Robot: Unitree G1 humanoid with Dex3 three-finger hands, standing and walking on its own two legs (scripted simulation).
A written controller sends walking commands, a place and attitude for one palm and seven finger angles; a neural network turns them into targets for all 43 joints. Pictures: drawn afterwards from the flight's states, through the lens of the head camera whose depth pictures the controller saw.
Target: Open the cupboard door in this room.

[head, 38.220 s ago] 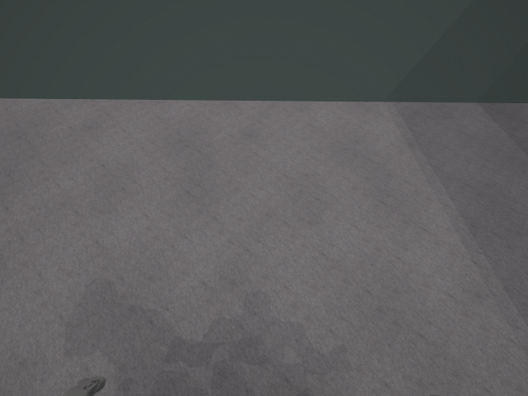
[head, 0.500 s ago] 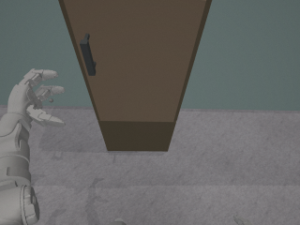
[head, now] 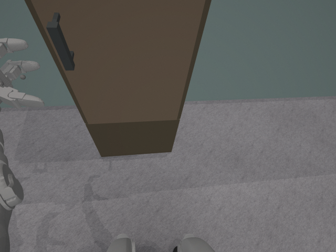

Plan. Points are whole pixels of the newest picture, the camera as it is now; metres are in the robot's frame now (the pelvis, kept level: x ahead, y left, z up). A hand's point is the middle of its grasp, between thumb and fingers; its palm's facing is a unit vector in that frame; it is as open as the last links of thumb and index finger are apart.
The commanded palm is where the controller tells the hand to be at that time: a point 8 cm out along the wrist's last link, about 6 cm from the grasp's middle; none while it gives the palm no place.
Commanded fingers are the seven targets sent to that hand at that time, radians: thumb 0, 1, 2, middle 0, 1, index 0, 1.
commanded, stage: move the hooked fingers beside the handle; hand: left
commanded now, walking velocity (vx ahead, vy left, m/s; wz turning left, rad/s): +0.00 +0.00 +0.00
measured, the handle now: (63, 42) +0.60 +0.23 +0.11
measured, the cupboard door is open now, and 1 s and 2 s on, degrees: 0 0 0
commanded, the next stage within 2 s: slide the fingers in behind the handle in 1.34 s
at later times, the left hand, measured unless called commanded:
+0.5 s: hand (25, 58) +0.53 +0.30 +0.12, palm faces +0.03 -1.00 -0.01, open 14.0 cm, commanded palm +0.51 +0.34 +0.11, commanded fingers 0.00 -0.50 0.30 -0.30 -1.20 -0.30 -1.20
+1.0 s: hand (30, 64) +0.52 +0.29 +0.11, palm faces +0.03 -1.00 +0.00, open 14.0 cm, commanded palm +0.51 +0.33 +0.10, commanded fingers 0.00 -0.50 0.30 -0.30 -1.20 -0.30 -1.20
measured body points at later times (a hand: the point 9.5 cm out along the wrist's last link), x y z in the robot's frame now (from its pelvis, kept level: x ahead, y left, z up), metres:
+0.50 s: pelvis +0.01 +0.02 -0.01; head +0.15 +0.05 +0.42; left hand +0.53 +0.35 +0.12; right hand -0.03 -0.25 -0.10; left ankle +0.03 +0.11 -0.69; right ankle +0.00 -0.13 -0.69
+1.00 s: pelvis +0.01 +0.02 -0.01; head +0.13 +0.05 +0.42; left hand +0.51 +0.34 +0.11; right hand +0.01 -0.26 -0.10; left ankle +0.03 +0.11 -0.69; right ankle +0.00 -0.13 -0.69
